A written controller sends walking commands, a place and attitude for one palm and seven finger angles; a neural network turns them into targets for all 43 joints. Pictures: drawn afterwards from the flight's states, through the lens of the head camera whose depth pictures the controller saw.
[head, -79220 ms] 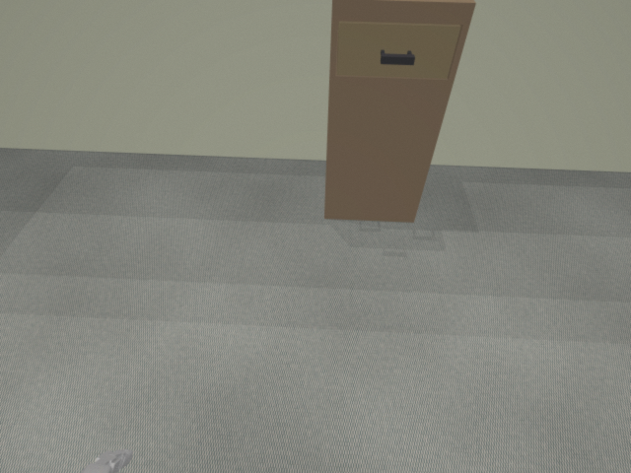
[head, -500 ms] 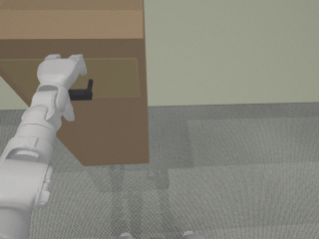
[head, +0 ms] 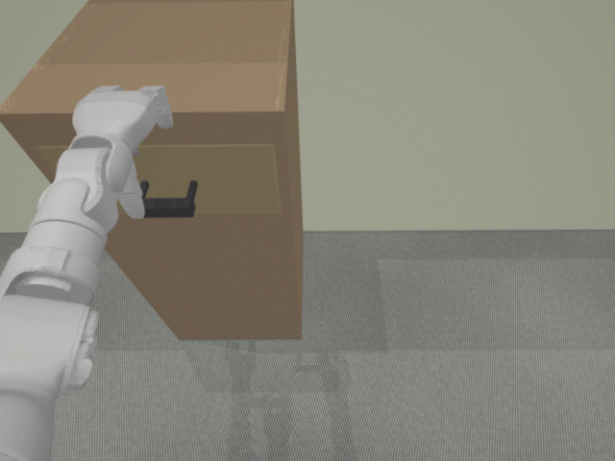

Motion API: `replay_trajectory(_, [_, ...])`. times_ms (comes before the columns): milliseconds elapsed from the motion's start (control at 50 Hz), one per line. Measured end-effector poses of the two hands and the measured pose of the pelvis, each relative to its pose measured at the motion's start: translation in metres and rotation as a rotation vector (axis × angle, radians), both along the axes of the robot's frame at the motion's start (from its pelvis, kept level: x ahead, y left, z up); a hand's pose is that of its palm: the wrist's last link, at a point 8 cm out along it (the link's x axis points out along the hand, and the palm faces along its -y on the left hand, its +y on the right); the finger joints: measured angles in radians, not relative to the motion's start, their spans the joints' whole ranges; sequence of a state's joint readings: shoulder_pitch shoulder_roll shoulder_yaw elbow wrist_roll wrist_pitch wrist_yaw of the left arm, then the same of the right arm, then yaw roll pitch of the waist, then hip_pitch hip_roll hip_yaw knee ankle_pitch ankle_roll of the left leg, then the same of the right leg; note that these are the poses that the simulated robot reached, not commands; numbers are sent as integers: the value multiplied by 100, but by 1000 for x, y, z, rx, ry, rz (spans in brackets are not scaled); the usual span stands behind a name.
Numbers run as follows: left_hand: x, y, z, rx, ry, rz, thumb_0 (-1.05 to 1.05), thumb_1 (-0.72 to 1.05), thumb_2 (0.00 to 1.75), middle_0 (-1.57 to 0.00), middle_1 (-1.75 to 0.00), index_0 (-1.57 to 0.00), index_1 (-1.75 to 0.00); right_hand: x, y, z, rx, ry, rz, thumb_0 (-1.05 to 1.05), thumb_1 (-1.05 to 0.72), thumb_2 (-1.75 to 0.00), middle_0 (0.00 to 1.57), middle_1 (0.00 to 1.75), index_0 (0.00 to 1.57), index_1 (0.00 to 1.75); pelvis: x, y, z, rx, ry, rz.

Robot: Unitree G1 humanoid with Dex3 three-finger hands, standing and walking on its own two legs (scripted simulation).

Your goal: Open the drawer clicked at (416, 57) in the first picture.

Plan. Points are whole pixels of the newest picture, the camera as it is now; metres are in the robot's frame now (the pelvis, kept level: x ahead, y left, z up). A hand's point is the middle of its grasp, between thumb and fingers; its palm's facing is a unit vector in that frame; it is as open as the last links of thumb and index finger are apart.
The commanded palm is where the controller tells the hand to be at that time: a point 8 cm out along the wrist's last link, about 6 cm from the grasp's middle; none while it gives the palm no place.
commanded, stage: lift the hand off the handle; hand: left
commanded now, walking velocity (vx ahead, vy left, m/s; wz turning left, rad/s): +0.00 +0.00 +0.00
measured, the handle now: (165, 197) +0.53 +0.23 +0.00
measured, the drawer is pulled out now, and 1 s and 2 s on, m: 0.00 0.00 0.00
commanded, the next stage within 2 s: draw the hand back to the body in 0.14 s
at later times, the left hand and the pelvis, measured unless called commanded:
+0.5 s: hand (126, 179) +0.45 +0.22 +0.13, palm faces +0.00 -0.04 -1.00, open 13.8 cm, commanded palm +0.41 +0.24 +0.20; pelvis +0.00 +0.01 +0.01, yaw -2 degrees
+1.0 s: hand (95, 261) +0.30 +0.21 +0.16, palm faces +0.18 -0.87 -0.45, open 13.6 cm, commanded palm +0.26 +0.26 +0.20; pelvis -0.01 +0.00 +0.02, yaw +1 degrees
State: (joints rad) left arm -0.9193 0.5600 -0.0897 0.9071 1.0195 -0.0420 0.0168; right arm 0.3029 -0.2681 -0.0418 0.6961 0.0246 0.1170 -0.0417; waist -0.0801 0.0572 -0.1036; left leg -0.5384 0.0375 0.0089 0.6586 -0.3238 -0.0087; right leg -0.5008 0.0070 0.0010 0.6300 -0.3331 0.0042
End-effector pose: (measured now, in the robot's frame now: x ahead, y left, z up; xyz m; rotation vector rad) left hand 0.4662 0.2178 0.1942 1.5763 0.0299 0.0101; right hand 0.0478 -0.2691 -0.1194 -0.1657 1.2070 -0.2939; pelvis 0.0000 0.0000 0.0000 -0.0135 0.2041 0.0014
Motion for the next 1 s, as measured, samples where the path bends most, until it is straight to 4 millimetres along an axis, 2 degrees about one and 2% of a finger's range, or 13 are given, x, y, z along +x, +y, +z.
replay_trajectory(120, [3, 0, 8, -7, 33, 7, 0, -49, 30, -33, -121, -39, -123, -5, -2, 1, 0, 8, -6, 0, -90, -90, 20, 30, 21, 30, -2, -2, 2, 4, -9, -3])
replay_trajectory(300, [2, 3, 7, -11, 34, -28, 0, -49, 30, -33, -122, -37, -122, -20, -3, 2, -10, 42, -19, 1, -90, -90, 20, 30, 21, 30, -4, -1, 2, 4, 0, -10])
replay_trajectory(380, [-8, 3, 2, -30, 16, -55, 0, -48, 30, -32, -122, -35, -121, -22, -1, 3, -3, 45, -29, 1, -90, -90, 20, 30, 21, 30, -2, 2, 3, 5, -4, -25])
replay_trajectory(440, [-22, 4, -6, -38, 5, -70, 0, -48, 30, -32, -121, -33, -121, -16, 3, 2, 13, 28, -30, 1, -90, -90, 20, 30, 21, 30, 1, 4, 4, 5, -17, -33])
replay_trajectory(560, [-59, 19, -14, -49, -37, -47, 0, -48, 30, -32, -121, -32, -120, 19, 13, 6, 42, -63, 8, 1, -90, -90, 20, 30, 20, 30, 2, 8, 6, 5, -57, -30])
replay_trajectory(720, [-115, 48, -5, -39, -69, 48, 0, -49, 30, -32, -120, -32, -120, 92, 31, 25, 54, -246, 135, 1, -90, -90, 20, 30, 20, 30, -2, 9, 10, 5, -113, -3])
replay_trajectory(860, [-160, 50, -15, -57, 9, 37, 0, -49, 30, -32, -120, -31, -120, 146, 50, 51, 50, -396, 246, 1, -90, -90, 20, 30, 20, 30, -7, 8, 12, 10, -159, 19])
replay_trajectory(940, [-180, 38, -20, -775, -116, 3, 0, -47, 30, -32, -119, -32, -118, 160, 67, 66, 57, -492, 294, 1, -90, -90, 20, 30, 20, 30, -11, 6, 15, 6, -221, 27])
replay_trajectory(1000, [-193, 32, -15, -1086, -249, -12, 0, -42, 32, -32, -116, -31, -115, 160, 77, 76, 56, -537, 319, 1, -90, -90, 20, 30, 20, 30, -9, 2, 18, 6, -243, 18])
